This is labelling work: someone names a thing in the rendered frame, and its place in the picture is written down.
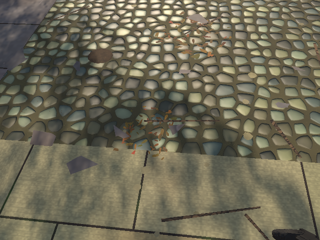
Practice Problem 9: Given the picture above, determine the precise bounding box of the robot right hand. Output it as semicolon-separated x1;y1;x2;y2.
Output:
272;228;319;240

